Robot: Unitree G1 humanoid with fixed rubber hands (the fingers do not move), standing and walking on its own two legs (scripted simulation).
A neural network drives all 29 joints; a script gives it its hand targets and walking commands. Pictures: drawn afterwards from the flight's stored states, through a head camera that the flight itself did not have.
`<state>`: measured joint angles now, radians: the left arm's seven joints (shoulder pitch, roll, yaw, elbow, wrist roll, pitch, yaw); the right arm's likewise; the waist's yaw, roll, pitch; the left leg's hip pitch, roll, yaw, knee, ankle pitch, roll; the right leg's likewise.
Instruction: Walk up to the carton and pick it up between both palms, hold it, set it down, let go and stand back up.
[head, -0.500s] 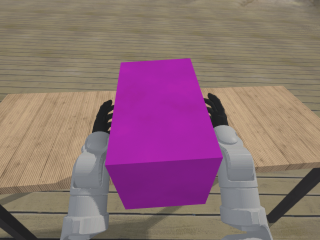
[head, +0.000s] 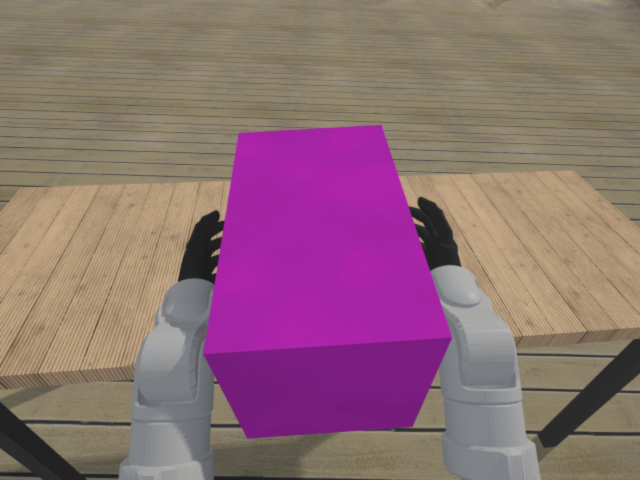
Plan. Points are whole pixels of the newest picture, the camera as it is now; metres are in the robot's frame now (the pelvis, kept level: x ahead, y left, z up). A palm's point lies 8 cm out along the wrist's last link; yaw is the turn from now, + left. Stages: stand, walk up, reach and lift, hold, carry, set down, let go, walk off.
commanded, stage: hold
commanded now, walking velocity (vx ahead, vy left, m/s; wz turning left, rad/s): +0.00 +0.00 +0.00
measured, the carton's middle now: (319, 269) +0.33 +0.00 +0.16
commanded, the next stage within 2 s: set down in 0.48 s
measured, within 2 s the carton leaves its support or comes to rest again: neither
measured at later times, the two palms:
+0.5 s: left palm (205, 274) +0.33 +0.13 +0.16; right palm (438, 261) +0.33 -0.13 +0.17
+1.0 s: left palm (217, 254) +0.37 +0.13 +0.14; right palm (430, 249) +0.36 -0.14 +0.15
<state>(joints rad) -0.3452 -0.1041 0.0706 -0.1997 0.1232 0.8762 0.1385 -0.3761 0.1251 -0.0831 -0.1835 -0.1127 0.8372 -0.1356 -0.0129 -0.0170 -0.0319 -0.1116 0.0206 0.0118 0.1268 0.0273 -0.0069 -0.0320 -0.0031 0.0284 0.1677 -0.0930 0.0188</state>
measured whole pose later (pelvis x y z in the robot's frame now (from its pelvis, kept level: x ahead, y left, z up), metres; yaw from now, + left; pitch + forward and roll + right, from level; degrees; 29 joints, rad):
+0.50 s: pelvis +0.00 +0.00 +0.00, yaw +0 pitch -1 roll +0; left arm -0.37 -0.08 0.07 -0.13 0.13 0.84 0.14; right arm -0.40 0.12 -0.09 -0.11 -0.11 0.79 -0.14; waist -0.01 -0.02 -0.06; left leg -0.14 0.03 0.02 0.13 0.02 -0.01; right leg -0.07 0.00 0.04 0.19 -0.11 0.01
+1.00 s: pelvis +0.00 +0.00 +0.00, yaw -1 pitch +2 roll -1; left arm -0.58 -0.07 0.16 0.25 0.16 0.64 0.11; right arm -0.57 0.11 -0.20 0.22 -0.18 0.60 -0.11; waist -0.02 -0.01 -0.07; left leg -0.19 0.03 0.02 0.10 0.05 -0.01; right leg -0.11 0.00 0.04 0.14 -0.07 0.02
